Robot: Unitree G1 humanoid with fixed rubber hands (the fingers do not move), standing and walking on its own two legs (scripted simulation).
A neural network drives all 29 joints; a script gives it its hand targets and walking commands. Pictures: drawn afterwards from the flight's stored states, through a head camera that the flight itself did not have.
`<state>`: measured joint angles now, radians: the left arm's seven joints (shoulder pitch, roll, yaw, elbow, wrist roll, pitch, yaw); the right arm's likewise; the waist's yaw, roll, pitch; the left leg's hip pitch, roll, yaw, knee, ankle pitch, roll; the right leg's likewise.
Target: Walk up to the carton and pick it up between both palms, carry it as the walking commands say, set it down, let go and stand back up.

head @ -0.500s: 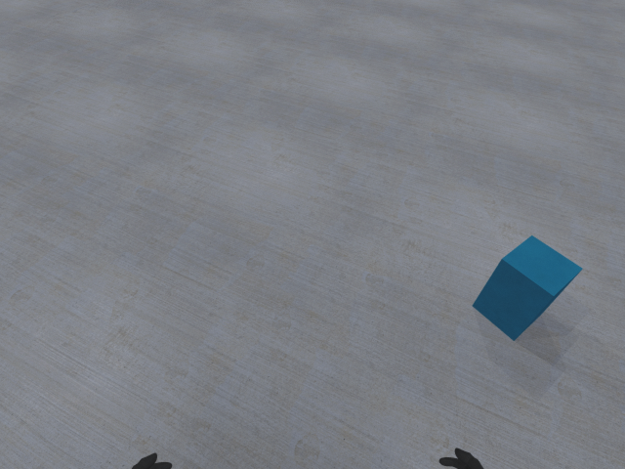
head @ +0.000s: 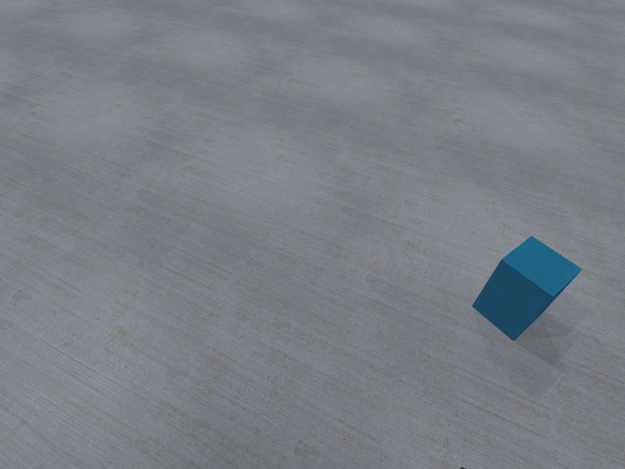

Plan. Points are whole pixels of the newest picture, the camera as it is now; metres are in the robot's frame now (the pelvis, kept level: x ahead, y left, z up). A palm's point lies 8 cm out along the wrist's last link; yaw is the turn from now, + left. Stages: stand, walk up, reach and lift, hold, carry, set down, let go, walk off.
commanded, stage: stand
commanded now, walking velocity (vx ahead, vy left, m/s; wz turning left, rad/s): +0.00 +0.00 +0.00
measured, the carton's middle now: (522, 289) +0.81 -0.79 -0.62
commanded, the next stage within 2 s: walk up in 1.02 s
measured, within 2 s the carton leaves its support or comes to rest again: neither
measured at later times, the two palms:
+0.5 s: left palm out of the picture +0.05 +0.23 -0.12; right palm out of the picture +0.05 -0.23 -0.12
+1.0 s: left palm out of the picture -0.01 +0.22 -0.13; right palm out of the picture -0.01 -0.22 -0.13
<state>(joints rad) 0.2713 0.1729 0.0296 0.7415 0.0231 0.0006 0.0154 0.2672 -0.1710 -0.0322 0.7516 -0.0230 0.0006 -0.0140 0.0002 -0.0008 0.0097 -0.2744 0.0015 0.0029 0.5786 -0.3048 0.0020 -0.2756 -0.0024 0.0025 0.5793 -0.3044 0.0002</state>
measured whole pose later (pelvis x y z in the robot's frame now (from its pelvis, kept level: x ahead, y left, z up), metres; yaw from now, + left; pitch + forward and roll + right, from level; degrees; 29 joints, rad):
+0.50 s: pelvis +0.00 +0.00 +0.01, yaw +0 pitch -1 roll +0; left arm 0.29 0.17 0.04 0.90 0.02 0.00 0.03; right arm 0.28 -0.17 -0.04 0.91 -0.02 0.00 -0.03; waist 0.00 0.00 0.03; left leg -0.22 0.00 0.00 0.50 -0.27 0.00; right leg -0.22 0.00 0.01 0.50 -0.27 0.00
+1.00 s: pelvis +0.00 +0.00 +0.01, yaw +0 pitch -2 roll +0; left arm 0.30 0.13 0.02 1.09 0.01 0.00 0.04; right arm 0.30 -0.14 -0.02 1.09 -0.01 0.00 -0.04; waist 0.00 0.00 0.04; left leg -0.18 0.00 0.00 0.44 -0.23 0.00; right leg -0.18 0.00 0.01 0.44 -0.23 0.00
